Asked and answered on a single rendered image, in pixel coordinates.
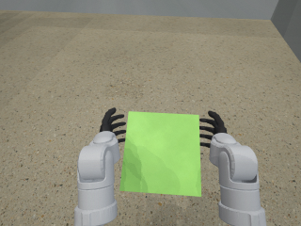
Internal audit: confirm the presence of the right robot forearm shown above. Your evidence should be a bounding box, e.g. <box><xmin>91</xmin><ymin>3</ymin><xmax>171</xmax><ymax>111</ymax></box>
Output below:
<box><xmin>209</xmin><ymin>133</ymin><xmax>267</xmax><ymax>226</ymax></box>

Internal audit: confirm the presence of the left robot forearm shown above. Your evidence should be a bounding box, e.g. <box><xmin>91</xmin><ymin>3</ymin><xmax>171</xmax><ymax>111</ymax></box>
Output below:
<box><xmin>73</xmin><ymin>131</ymin><xmax>120</xmax><ymax>226</ymax></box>

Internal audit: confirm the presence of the left robot hand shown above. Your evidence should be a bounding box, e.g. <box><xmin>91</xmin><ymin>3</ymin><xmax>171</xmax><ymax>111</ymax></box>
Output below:
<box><xmin>99</xmin><ymin>107</ymin><xmax>127</xmax><ymax>143</ymax></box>

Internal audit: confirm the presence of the right robot hand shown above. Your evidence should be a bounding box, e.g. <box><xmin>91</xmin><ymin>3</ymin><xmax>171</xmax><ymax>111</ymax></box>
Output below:
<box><xmin>199</xmin><ymin>110</ymin><xmax>227</xmax><ymax>148</ymax></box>

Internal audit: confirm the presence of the carton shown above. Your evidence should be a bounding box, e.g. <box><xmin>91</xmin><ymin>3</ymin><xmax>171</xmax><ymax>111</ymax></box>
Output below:
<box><xmin>119</xmin><ymin>111</ymin><xmax>201</xmax><ymax>197</ymax></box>

